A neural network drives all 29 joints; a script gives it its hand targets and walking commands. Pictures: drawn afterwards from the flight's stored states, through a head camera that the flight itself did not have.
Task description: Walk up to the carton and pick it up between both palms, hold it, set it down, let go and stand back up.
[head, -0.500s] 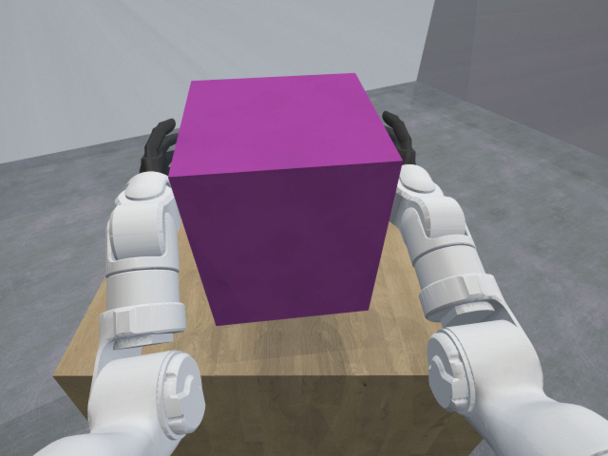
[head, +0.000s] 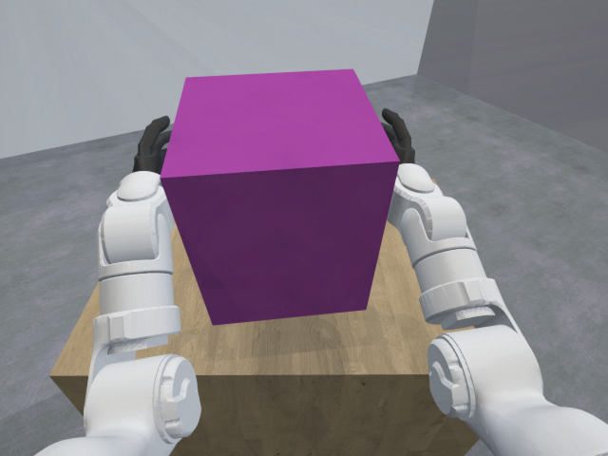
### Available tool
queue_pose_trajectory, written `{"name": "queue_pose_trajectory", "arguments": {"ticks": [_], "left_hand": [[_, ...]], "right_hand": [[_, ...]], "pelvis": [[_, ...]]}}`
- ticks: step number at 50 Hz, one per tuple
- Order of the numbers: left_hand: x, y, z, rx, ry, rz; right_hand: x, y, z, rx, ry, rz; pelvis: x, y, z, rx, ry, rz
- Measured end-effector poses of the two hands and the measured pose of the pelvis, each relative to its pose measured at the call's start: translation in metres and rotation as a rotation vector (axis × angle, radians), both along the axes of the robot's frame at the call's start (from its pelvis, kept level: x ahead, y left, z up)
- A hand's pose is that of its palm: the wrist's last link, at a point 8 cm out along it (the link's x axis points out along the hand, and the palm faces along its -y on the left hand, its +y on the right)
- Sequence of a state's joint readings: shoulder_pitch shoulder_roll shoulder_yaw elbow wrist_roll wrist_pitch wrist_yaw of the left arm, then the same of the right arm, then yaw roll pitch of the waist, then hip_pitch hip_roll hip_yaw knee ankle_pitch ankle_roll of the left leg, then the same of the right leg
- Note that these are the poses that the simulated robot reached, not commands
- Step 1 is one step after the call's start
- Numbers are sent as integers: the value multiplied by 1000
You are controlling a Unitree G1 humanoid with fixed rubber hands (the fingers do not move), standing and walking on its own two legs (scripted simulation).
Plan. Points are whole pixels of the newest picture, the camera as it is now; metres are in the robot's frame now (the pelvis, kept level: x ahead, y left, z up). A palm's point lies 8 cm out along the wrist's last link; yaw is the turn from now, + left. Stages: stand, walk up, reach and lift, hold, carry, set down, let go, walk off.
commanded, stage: hold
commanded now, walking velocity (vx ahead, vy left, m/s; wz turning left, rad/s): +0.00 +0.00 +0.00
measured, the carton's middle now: (281, 200) +0.37 +0.00 +0.19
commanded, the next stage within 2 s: none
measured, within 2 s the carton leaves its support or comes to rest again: neither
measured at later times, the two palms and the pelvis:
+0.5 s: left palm (149, 181) +0.37 +0.16 +0.23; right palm (394, 170) +0.37 -0.15 +0.23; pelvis +0.01 +0.00 +0.00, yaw +0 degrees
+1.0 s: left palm (148, 182) +0.36 +0.16 +0.23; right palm (395, 170) +0.37 -0.15 +0.23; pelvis +0.00 +0.00 +0.00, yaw +0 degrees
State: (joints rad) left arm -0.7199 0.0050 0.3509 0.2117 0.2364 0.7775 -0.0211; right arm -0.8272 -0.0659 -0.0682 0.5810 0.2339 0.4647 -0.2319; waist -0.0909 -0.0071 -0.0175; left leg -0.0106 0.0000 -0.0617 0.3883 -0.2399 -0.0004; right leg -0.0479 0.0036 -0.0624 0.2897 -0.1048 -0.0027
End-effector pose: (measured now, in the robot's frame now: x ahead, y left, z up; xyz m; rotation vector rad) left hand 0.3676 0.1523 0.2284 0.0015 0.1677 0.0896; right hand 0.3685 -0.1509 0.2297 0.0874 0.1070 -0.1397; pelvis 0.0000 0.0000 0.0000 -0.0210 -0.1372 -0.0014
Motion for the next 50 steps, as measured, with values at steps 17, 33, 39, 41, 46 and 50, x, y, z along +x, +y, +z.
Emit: {"name": "queue_pose_trajectory", "arguments": {"ticks": [17,33,39,41,46,50], "left_hand": [[0,2,-1,7,-3,1],[-5,5,-4,-8,-7,13],[-6,5,-3,-7,-6,13],[-6,5,-2,-6,-5,13],[-5,4,-1,-3,-2,12],[-4,3,0,-3,-1,12]], "right_hand": [[1,2,-2,3,-2,2],[-2,5,1,-18,-7,11],[-3,5,1,-17,-6,9],[-3,5,1,-16,-5,9],[-3,4,1,-16,-2,8],[-2,3,2,-18,0,8]], "pelvis": [[5,3,0,-4,-9,-8],[5,2,0,-6,-14,-2],[2,2,0,-5,-11,-1],[1,2,0,-4,-9,-1],[-1,1,0,-3,-5,-1],[-2,0,0,-2,-1,-1]]}}
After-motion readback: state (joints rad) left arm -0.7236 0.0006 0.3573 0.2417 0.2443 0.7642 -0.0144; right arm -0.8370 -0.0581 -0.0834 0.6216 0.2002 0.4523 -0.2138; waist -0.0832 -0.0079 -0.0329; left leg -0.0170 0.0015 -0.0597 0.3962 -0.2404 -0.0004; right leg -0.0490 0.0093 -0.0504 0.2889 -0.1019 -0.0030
